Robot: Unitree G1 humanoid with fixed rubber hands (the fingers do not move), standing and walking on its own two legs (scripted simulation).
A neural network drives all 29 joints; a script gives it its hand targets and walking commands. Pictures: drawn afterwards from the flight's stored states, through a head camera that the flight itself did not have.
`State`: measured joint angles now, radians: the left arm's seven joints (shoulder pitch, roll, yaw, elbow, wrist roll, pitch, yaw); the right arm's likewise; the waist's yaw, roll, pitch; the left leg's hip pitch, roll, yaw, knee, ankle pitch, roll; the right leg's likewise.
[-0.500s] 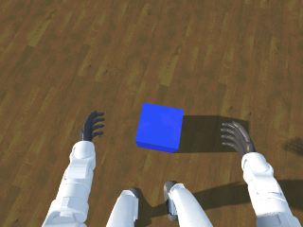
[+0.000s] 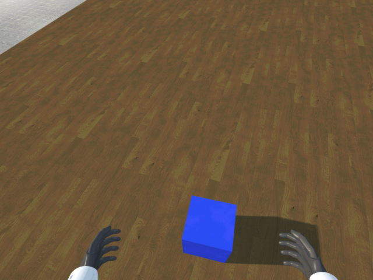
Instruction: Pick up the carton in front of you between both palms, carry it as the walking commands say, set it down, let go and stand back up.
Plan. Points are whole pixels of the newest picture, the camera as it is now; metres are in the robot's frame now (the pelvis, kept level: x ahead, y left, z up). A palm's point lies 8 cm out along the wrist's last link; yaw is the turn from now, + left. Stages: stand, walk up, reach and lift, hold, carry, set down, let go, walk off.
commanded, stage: let go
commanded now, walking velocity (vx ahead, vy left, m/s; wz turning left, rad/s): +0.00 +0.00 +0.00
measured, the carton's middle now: (208, 229) +0.41 -0.07 -0.65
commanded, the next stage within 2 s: stand in 0.40 s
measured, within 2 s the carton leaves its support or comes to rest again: neither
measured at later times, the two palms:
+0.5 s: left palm out of the picture +0.13 +0.25 -0.08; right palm (330, 276) +0.15 -0.27 -0.07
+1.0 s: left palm out of the picture +0.11 +0.27 -0.09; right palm out of the picture +0.13 -0.31 -0.10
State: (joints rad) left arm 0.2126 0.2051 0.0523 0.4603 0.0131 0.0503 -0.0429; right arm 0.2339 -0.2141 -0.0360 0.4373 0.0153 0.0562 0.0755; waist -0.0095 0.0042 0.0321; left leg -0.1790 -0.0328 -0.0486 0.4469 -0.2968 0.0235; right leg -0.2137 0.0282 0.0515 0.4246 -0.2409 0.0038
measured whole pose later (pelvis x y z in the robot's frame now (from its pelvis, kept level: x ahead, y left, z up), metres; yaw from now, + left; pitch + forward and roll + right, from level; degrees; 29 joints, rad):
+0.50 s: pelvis -0.01 -0.01 -0.01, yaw +0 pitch -2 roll +0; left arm 0.21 0.25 0.03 0.58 0.04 0.06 0.01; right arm 0.19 -0.27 -0.04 0.51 -0.03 0.11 -0.01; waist 0.00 0.02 0.03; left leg -0.16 -0.02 -0.05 0.53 -0.33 0.01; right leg -0.20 0.04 0.04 0.52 -0.28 -0.01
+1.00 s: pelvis +0.00 -0.02 +0.00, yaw +1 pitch -1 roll +0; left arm 0.17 0.32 0.04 0.83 0.03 0.00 0.02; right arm 0.17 -0.35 -0.02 0.79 -0.03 0.00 -0.03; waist 0.01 0.03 0.01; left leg -0.13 -0.01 -0.07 0.46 -0.32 -0.01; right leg -0.17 0.04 0.01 0.47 -0.28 -0.03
